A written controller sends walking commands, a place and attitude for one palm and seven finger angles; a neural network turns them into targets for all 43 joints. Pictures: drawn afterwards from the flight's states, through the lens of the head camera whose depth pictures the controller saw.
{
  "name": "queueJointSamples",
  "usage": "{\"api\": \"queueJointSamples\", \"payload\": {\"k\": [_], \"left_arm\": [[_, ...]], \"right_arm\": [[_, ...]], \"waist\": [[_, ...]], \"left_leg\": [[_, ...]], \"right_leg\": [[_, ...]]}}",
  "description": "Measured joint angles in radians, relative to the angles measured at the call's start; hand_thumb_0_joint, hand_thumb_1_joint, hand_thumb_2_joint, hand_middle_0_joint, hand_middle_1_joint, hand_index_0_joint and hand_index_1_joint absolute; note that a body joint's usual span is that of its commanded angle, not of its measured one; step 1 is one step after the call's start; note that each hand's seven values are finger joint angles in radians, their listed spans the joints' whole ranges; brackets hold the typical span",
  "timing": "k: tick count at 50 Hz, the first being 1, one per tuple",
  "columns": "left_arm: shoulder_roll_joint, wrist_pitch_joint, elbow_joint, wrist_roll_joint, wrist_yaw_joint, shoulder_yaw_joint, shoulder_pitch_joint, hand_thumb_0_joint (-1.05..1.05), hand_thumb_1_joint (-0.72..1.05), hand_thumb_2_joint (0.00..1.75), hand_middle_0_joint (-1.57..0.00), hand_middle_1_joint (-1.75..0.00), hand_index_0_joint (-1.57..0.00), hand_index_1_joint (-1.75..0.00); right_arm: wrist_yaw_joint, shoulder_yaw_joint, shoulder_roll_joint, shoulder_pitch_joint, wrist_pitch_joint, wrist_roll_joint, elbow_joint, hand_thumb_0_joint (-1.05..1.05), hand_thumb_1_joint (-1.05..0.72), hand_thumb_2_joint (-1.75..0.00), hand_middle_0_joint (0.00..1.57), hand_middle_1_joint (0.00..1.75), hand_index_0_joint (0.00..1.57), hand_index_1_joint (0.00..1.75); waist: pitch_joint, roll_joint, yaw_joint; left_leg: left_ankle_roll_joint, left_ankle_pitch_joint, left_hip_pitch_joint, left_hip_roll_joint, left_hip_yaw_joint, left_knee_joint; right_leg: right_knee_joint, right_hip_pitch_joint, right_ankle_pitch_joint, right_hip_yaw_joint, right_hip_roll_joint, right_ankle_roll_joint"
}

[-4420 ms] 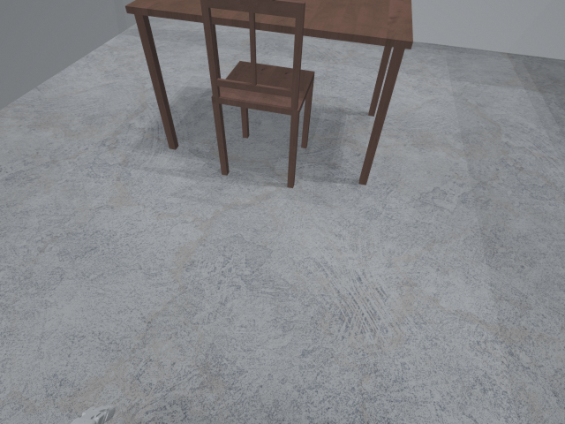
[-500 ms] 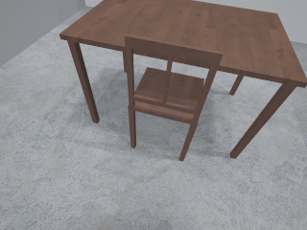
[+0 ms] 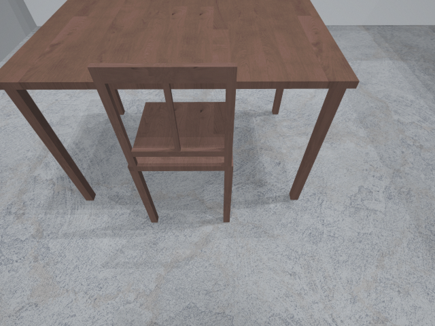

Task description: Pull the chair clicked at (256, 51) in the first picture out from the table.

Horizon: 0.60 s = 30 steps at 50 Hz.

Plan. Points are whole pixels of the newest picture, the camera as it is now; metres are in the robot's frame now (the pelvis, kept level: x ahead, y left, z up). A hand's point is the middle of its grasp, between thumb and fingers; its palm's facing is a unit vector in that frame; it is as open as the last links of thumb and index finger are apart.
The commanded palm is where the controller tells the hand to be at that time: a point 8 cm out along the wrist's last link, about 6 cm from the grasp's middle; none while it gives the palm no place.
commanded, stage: take the last steps up to it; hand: left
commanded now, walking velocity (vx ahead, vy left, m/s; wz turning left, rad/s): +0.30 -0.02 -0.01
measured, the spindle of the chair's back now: (172, 119) +0.71 +0.14 -0.08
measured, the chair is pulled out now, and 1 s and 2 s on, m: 0.00 0.00 0.00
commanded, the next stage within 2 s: come to a stop and stand still in 0.54 s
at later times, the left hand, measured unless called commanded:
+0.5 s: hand out of the picture +0.10 +0.17 -0.19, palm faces +0.06 -0.99 -0.16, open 7.3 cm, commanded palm none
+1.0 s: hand (154, 255) +0.30 +0.16 -0.16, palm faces +0.09 -0.96 -0.25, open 7.3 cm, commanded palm none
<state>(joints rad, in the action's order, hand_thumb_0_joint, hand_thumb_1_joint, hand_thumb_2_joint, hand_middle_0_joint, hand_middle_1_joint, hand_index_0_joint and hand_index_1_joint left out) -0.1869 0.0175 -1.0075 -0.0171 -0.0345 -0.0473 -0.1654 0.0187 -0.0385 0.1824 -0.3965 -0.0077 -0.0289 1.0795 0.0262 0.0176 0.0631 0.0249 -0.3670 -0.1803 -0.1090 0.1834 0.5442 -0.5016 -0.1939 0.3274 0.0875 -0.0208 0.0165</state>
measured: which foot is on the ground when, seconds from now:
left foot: down 0.00-0.00, up 0.02-0.38, down 0.40-0.80, up 0.82-1.00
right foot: down 0.00-0.40, up 0.42-0.74, down 0.76-1.00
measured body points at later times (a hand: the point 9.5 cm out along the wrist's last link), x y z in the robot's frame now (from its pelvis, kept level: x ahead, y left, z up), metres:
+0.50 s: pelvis +0.16 +0.00 -0.01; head +0.19 +0.01 +0.44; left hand +0.10 +0.22 -0.17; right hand +0.24 -0.23 -0.15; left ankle +0.22 +0.09 -0.73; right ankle +0.02 -0.11 -0.65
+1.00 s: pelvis +0.25 -0.03 +0.01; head +0.29 -0.04 +0.45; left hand +0.30 +0.21 -0.14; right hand +0.30 -0.26 -0.16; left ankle +0.20 +0.09 -0.67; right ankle +0.30 -0.15 -0.73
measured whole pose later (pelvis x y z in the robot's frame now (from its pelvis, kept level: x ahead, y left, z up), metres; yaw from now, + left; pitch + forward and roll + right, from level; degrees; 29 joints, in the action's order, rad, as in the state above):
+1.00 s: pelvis +0.25 -0.03 +0.01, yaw +3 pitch +0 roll +2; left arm -0.15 0.00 -1.01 -0.02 0.04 -0.03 -0.15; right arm 0.02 -0.06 0.18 -0.18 0.06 0.00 1.05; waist 0.11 0.01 -0.01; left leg 0.04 -0.55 -0.36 0.01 0.03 0.96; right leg -0.52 -0.31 0.19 0.10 -0.09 0.01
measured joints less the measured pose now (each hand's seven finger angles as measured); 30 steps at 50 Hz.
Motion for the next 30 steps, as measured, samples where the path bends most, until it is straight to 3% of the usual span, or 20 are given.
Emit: {"api": "queueJointSamples", "payload": {"k": [3,7,13,19,21,23,25,27,30], "left_arm": [[0.033,-0.037,-0.002,0.005,0.016,0.011,-0.007,0.0,0.91,0.9,-0.19,-0.3,-0.2,-0.3],[0.029,-0.066,-0.013,0.01,0.048,-0.005,-0.065,-0.02,0.94,0.9,-0.2,-0.3,-0.2,-0.3],[0.022,-0.075,-0.077,0.002,0.047,0.012,-0.147,-0.01,0.94,0.9,-0.2,-0.3,-0.2,-0.3],[0.032,-0.067,-0.13,0.001,0.045,0.021,-0.223,0.0,0.92,0.9,-0.2,-0.3,-0.2,-0.3],[0.034,-0.058,-0.145,0.008,0.044,0.022,-0.244,0.0,0.92,0.9,-0.2,-0.3,-0.2,-0.3],[0.03,-0.042,-0.148,0.017,0.041,0.02,-0.235,0.0,0.92,0.9,-0.2,-0.3,-0.2,-0.3],[0.025,-0.033,-0.138,0.014,0.039,0.016,-0.215,0.0,0.91,0.9,-0.2,-0.3,-0.2,-0.3],[0.022,-0.031,-0.116,0.007,0.034,0.009,-0.184,0.0,0.91,0.9,-0.2,-0.3,-0.2,-0.3],[0.027,-0.029,-0.07,0.002,0.033,0.005,-0.138,0.0,0.91,0.9,-0.19,-0.3,-0.2,-0.3]], "right_arm": [[-0.01,-0.004,0.019,-0.012,0.031,0.001,0.044,0.01,-0.91,-0.9,0.2,0.3,0.2,0.3],[-0.023,-0.015,0.018,0.018,0.032,-0.004,0.047,0.01,-0.91,-0.9,0.19,0.3,0.2,0.3],[-0.035,-0.02,0.01,0.133,0.007,0.001,-0.016,0.01,-0.91,-0.9,0.19,0.3,0.2,0.3],[-0.039,-0.006,-0.007,0.229,-0.023,0.004,-0.056,0.01,-0.91,-0.9,0.19,0.3,0.19,0.3],[-0.031,-0.003,-0.012,0.241,-0.043,-0.005,-0.068,0.01,-0.91,-0.9,0.19,0.3,0.2,0.3],[-0.023,0.003,-0.022,0.242,-0.054,-0.003,-0.076,0.01,-0.91,-0.9,0.19,0.3,0.2,0.3],[-0.016,0.008,-0.032,0.229,-0.053,0.003,-0.07,0.01,-0.91,-0.9,0.19,0.3,0.2,0.3],[-0.003,0.007,-0.04,0.207,-0.053,0.007,-0.059,0.0,-0.91,-0.9,0.2,0.3,0.2,0.3],[0.004,0.006,-0.03,0.175,-0.05,0.011,-0.037,0.0,-0.93,-0.9,0.2,0.3,0.2,0.3]], "waist": [[-0.011,0.034,-0.006],[-0.03,0.018,-0.024],[0.004,0.004,-0.031],[0.045,-0.024,-0.065],[0.051,-0.034,-0.063],[0.06,-0.051,-0.067],[0.057,-0.062,-0.072],[0.051,-0.068,-0.076],[0.038,-0.063,-0.082]], "left_leg": [[-0.013,-0.129,-0.108,-0.004,-0.082,0.286],[-0.01,-0.041,-0.248,-0.003,-0.1,0.486],[-0.004,0.081,-0.354,-0.011,-0.086,0.378],[-0.05,0.145,-0.284,0.046,-0.052,0.133],[-0.074,0.175,-0.24,0.067,-0.042,0.097],[-0.086,0.122,-0.225,0.073,-0.032,0.134],[-0.086,0.102,-0.178,0.081,-0.024,0.101],[-0.075,0.121,-0.128,0.092,-0.023,0.034],[-0.075,0.143,-0.066,0.104,-0.031,-0.054]], "right_leg": [[-0.015,0.034,0.029,0.028,0.025,0.022],[0.078,0.12,0.027,0.025,0.035,0.029],[0.17,0.219,0.03,0.014,0.043,0.032],[0.112,0.28,0.132,0.008,0.027,0.009],[-0.086,0.219,0.19,0.007,0.011,0.008],[-0.434,0.076,0.209,-0.038,0.01,0.022],[-0.657,-0.054,0.166,-0.056,0.004,0.029],[-0.712,-0.155,0.099,-0.057,-0.02,0.022],[-0.609,-0.244,0.05,-0.054,-0.056,0.004]]}}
